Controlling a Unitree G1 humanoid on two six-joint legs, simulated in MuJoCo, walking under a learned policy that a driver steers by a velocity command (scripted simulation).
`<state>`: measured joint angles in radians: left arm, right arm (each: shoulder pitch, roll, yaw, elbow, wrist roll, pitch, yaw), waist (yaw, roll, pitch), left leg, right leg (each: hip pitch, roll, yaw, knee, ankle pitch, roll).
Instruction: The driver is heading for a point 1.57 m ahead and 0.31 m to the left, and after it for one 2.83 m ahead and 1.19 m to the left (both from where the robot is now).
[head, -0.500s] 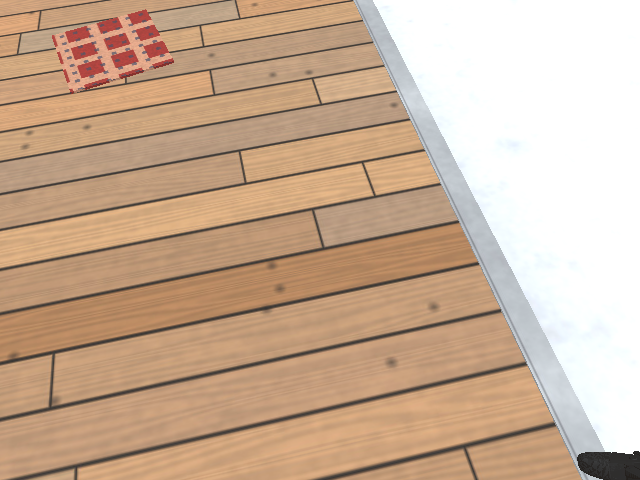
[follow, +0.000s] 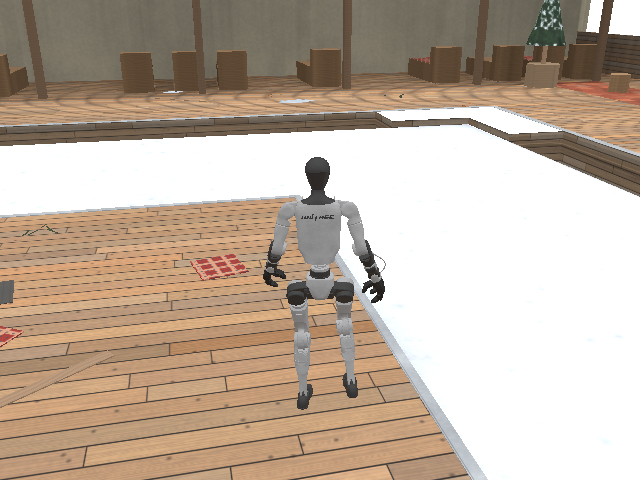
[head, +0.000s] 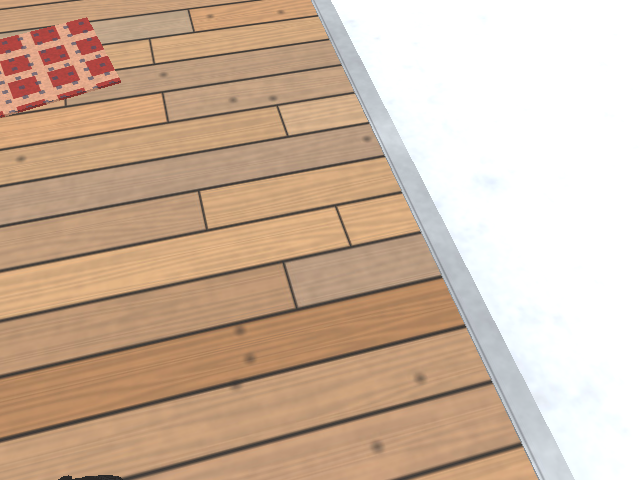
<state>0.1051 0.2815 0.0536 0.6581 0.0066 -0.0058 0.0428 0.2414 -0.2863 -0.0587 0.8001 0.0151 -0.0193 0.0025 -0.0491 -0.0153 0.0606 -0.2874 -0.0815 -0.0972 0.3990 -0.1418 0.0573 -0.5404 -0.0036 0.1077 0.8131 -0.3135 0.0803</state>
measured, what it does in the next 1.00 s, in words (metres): steps on the spot, turning left: right foot, then left foot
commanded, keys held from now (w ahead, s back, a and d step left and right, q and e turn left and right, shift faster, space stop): q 0.54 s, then no key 0.46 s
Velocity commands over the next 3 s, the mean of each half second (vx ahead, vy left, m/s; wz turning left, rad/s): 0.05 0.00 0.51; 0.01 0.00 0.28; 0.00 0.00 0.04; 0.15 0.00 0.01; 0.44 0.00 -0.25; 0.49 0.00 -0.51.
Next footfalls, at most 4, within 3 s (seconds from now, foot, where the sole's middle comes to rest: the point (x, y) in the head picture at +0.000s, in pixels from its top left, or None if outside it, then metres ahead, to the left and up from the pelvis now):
0.16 right None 0.14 -0.14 -0.78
0.56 left None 0.05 0.12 -0.78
0.96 right None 0.15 -0.10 -0.78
2.38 right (278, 451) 0.49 0.07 -0.78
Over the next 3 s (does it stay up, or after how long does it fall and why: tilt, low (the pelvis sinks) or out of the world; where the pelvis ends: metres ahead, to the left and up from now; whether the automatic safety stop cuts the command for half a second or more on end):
stays up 0.64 0.20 -0.01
